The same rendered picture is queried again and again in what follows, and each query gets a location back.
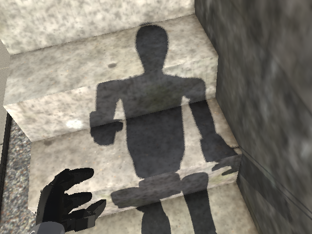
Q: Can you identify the robot left hand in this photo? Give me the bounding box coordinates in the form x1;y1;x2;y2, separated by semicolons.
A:
35;168;106;232

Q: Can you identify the left robot forearm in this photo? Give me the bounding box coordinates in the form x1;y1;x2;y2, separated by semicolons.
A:
29;221;65;234

